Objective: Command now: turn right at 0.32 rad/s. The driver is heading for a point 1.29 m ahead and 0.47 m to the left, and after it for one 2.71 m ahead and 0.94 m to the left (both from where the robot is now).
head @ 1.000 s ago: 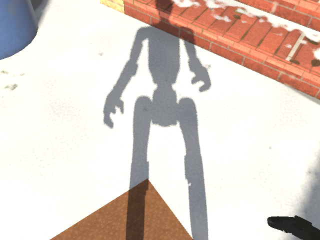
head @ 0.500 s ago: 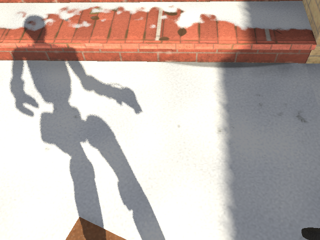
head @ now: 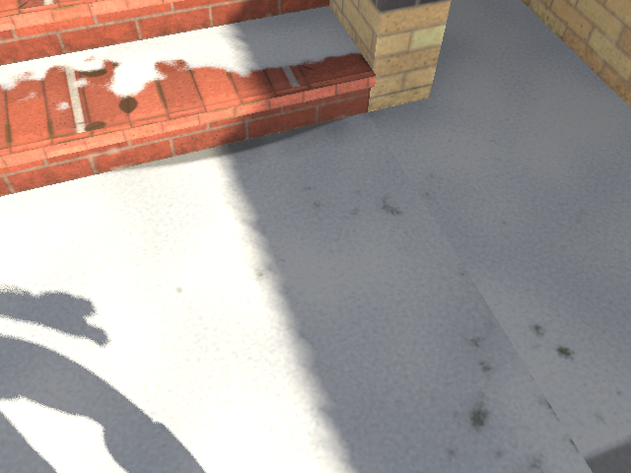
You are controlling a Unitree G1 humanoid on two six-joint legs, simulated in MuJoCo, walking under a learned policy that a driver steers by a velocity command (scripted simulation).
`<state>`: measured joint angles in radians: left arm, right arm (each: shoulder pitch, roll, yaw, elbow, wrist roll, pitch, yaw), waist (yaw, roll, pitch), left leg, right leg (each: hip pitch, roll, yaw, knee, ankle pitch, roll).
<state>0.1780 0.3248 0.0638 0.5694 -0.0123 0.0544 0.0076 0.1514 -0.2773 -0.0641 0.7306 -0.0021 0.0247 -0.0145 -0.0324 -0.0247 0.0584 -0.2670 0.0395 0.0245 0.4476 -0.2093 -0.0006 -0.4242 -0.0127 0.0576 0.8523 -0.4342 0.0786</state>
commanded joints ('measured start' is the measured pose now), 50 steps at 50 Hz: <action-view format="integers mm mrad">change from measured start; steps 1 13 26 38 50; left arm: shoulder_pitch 7 -37 -93 -143 -67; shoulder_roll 72 83 16 55 69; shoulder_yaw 18 29 38 43 39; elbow -63 -32 -33 16 47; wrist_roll -1 31 45 19 15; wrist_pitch -17 -47 -61 -71 -107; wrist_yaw -2 40 -2 20 -17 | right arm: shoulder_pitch -26 42 193 15 -56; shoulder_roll -201 -138 -371 -248 -180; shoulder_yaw -46 -40 -125 -71 -26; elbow -51 -43 -160 -220 -233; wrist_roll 18 39 19 23 17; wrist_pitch -6 18 40 10 24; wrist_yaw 5 8 10 -30 -8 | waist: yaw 10 37 -14 30 46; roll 226 -130 401 132 177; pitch -155 -68 -152 -151 -151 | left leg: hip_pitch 148 -354 386 142 72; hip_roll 207 38 266 100 53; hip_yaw -163 -60 -477 -439 -529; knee -58 674 -16 -83 58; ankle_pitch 364 -324 700 214 307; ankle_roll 220 -87 260 220 168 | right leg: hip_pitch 99 341 -253 -201 168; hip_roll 35 -326 -44 68 25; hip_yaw -75 74 -269 65 22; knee -247 -507 266 56 -433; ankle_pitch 79 678 -229 145 311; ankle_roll -22 -309 12 19 -57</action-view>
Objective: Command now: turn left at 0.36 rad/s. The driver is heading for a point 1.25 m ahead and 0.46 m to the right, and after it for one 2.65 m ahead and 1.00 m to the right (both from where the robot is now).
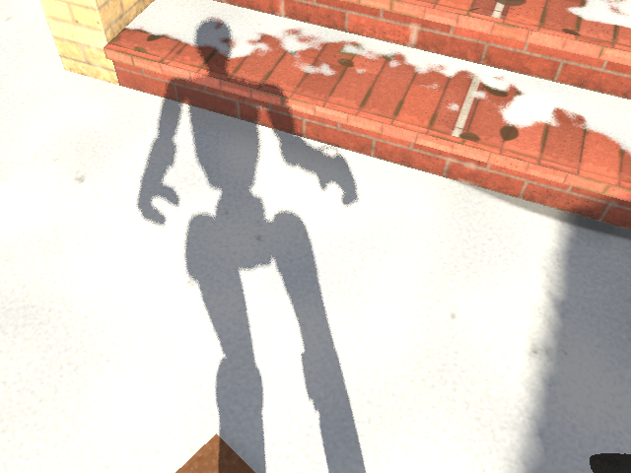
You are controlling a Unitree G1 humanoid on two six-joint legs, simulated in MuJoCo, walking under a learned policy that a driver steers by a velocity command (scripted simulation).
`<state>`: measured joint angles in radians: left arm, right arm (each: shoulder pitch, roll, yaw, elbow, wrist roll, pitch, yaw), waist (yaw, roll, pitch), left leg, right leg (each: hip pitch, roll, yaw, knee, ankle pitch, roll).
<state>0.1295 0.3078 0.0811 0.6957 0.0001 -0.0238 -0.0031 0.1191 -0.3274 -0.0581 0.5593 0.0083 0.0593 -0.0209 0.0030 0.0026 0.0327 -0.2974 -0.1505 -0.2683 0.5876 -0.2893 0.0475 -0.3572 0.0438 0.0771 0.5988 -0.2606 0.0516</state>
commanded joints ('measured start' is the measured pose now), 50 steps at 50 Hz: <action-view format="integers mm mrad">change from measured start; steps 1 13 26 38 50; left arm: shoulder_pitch -20 -33 -70 18 -24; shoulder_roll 115 164 64 200 93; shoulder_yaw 23 27 5 50 -11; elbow -88 -133 -209 -201 -156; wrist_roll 19 -34 -33 -33 17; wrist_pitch -31 12 62 28 50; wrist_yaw -3 11 -45 5 25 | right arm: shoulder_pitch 12 54 48 -26 15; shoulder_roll -95 -69 -154 -128 -47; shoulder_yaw -21 -42 -77 -57 -12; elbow -57 5 33 7 57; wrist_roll -5 -23 -16 -27 -10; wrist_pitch -16 -56 -54 -91 -70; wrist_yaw -2 -9 -28 -15 12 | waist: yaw -5 -29 -53 -9 16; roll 75 -116 114 -70 -134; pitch -136 -109 -57 -123 -163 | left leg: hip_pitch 55 96 246 -393 -74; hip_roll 198 107 422 191 194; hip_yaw -196 177 272 140 205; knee -36 -39 -232 559 209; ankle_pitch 220 45 551 -152 8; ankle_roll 65 -35 142 -95 -120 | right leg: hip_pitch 194 89 -224 255 102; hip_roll -127 -148 -122 -254 -208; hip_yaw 96 359 -114 357 259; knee -226 -146 289 -260 -173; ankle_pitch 293 310 -98 302 365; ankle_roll -63 -207 26 -309 -271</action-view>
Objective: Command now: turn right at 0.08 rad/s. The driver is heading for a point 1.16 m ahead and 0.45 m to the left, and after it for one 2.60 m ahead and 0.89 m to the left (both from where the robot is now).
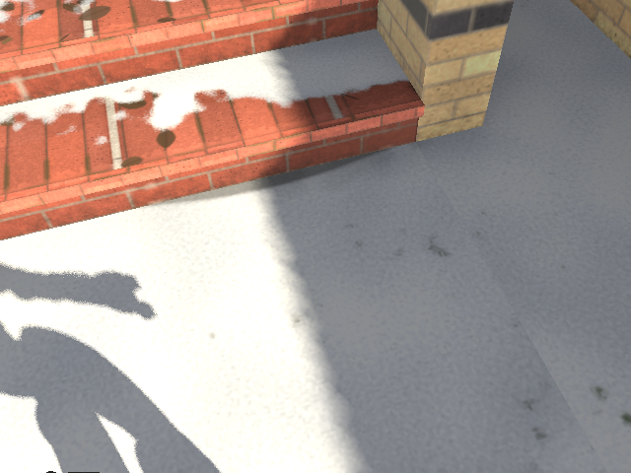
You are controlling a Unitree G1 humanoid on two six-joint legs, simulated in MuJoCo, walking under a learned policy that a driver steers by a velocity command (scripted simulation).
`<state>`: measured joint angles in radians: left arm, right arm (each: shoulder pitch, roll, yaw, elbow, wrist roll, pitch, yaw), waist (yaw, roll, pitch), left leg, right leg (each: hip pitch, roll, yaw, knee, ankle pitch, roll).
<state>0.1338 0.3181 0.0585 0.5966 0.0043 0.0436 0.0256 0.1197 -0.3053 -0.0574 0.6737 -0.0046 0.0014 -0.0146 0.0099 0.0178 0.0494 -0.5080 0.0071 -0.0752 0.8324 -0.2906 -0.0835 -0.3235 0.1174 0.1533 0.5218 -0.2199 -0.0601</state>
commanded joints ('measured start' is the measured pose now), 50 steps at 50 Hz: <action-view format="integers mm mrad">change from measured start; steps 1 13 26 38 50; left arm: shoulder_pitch -24 -69 -75 125 212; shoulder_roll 46 38 68 182 224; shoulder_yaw -4 24 32 73 53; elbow -39 -55 -24 48 195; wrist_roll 17 -9 11 -10 -51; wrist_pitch -23 -49 -66 -73 -105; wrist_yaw -11 -5 19 -6 -42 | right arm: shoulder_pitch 18 92 126 -73 -80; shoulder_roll -50 -195 -148 -104 -47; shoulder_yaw -5 -74 -85 -42 5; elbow -56 -88 -91 -213 -194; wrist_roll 3 32 27 45 42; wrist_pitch -16 -8 49 39 -43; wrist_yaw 12 -14 -16 37 85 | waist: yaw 9 -20 -38 91 -16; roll -154 141 -116 -102 -90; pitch -177 -142 -47 -40 57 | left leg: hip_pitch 198 452 -186 -302 136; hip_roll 45 217 29 139 36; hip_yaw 17 -470 -39 52 168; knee -96 -439 398 136 -267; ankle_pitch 15 511 -41 -31 -107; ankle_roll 21 306 -19 7 158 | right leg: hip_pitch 56 -192 213 453 259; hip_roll -282 -35 -331 -501 -466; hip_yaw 170 -22 -8 -41 -270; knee -94 295 -228 -411 -352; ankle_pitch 316 -355 329 -277 40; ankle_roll -153 86 -119 -165 -147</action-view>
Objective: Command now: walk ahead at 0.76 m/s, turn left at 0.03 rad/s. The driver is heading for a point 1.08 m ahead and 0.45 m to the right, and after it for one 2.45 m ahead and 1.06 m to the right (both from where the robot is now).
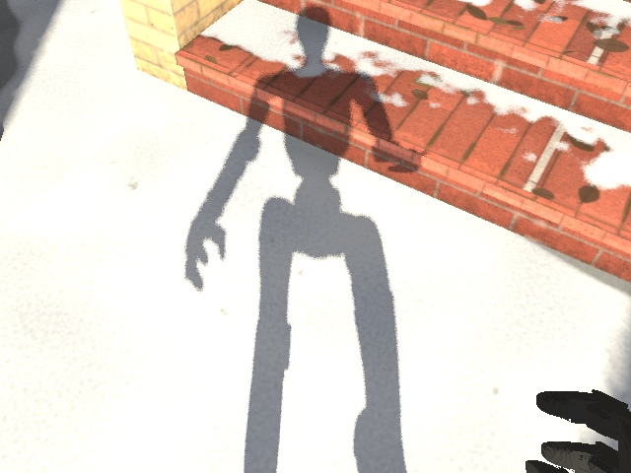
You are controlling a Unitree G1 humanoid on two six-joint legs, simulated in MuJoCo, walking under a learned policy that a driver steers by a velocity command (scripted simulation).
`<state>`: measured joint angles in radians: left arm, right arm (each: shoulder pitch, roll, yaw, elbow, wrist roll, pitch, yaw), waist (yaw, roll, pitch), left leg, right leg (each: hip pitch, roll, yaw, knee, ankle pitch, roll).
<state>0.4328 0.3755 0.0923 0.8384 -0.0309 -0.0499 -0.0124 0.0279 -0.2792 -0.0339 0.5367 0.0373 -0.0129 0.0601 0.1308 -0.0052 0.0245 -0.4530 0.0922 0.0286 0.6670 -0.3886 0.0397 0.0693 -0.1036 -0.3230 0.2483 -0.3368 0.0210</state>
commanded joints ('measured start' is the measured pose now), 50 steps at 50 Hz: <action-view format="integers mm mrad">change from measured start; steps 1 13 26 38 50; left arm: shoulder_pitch -118 -152 285 -106 -213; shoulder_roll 170 -25 159 59 24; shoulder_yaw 11 -33 50 18 -32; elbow -43 -105 -31 -165 -256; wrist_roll -22 -33 7 -12 8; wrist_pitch -15 0 46 -36 1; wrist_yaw -4 -26 -24 33 20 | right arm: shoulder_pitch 164 235 84 -83 295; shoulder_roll -116 -69 2 -29 -133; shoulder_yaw -44 -52 -16 11 -66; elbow -4 117 70 -96 21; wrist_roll -5 -53 -45 -56 -63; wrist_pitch -33 -127 -125 -128 -109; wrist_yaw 5 -53 -70 -76 -72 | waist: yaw -236 -112 140 -64 -221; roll -44 57 -340 -9 44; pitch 6 123 -35 82 -86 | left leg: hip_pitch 352 382 -153 133 578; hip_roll -99 103 -201 -99 225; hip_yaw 103 71 107 -76 -608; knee -160 -560 1088 -23 -400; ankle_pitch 73 431 -195 475 -134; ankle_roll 57 18 -59 -143 83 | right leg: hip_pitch -258 -825 242 -627 -902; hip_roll -202 -38 113 181 45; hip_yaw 151 442 419 678 447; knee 102 849 420 -31 1212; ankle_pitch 403 381 541 58 8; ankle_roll -208 -39 -316 -277 -70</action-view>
